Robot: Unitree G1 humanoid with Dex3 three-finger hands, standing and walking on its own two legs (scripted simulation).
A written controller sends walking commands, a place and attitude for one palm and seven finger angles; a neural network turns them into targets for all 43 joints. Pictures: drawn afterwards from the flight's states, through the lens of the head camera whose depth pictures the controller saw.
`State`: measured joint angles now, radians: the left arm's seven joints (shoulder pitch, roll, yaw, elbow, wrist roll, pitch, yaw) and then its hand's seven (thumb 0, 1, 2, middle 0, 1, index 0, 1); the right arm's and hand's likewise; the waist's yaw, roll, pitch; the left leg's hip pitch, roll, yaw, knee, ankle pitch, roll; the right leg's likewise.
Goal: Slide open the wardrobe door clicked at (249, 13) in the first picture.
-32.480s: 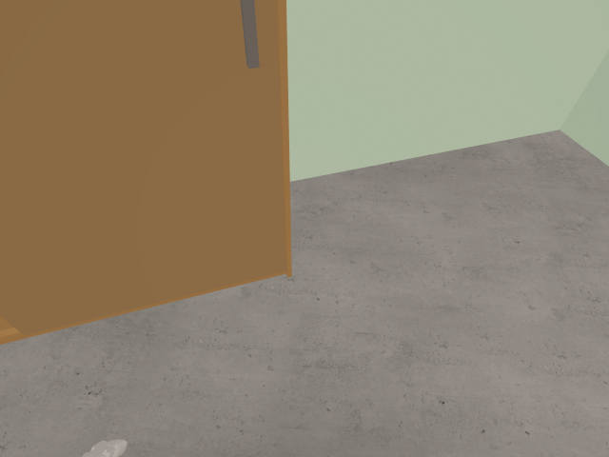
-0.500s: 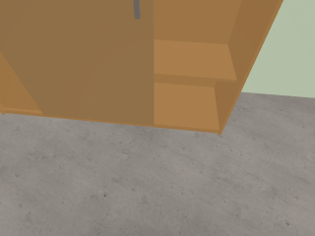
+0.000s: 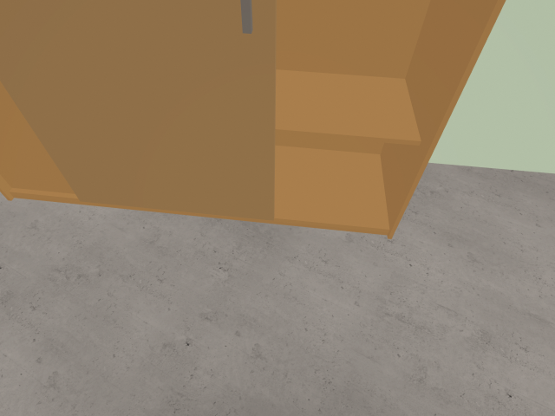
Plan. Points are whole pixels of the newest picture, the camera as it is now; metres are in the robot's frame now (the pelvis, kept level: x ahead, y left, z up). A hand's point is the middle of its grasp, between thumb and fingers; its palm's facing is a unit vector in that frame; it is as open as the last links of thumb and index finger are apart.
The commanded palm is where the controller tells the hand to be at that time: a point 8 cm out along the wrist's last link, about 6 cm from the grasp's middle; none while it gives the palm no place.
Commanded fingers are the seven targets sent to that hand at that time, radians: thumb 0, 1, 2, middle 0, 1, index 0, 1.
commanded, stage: look to check the result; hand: right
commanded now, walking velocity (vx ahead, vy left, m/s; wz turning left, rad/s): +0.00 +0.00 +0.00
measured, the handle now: out of the picture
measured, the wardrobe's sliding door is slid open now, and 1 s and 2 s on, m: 0.52 0.52 0.52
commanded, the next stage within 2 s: stand and wait in 0.04 s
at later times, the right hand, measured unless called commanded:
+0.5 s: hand out of the picture +0.08 -0.24 -0.16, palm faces -0.06 +0.95 -0.32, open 7.4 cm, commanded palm none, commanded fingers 0.00 -0.90 -0.90 0.20 0.30 0.20 0.30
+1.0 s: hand out of the picture +0.08 -0.25 -0.16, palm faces -0.05 +0.95 -0.31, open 7.4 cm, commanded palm none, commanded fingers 0.00 -0.90 -0.90 0.20 0.30 0.20 0.30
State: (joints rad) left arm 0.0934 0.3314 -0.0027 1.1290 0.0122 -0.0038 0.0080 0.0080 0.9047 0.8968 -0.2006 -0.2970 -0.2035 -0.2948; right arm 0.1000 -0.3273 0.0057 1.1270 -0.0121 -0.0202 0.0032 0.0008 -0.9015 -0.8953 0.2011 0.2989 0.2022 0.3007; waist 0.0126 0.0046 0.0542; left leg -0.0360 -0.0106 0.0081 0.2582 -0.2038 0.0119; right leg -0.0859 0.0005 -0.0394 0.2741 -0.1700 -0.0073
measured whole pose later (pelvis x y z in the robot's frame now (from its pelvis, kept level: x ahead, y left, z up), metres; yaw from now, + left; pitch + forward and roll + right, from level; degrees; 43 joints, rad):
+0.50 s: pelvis +0.00 +0.00 +0.00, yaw +0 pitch -1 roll +0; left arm 0.09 0.33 0.00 1.13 0.01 0.00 0.01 0.01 0.90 0.90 -0.20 -0.30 -0.20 -0.29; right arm 0.10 -0.33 0.01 1.13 -0.01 -0.02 0.00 0.00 -0.90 -0.90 0.20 0.30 0.20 0.30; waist 0.01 0.01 0.06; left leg -0.04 -0.01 0.00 0.25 -0.20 0.01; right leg -0.09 0.00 -0.04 0.27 -0.17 -0.01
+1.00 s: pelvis +0.00 -0.01 +0.00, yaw +0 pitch -1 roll +0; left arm 0.09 0.33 0.00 1.13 0.01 -0.01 0.01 0.01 0.90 0.90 -0.20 -0.30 -0.20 -0.29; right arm 0.10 -0.34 0.01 1.13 -0.01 -0.02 0.00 0.00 -0.90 -0.90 0.20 0.30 0.20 0.30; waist 0.01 0.01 0.06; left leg -0.03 0.00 0.00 0.25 -0.19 0.00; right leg -0.08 0.01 -0.04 0.27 -0.17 -0.02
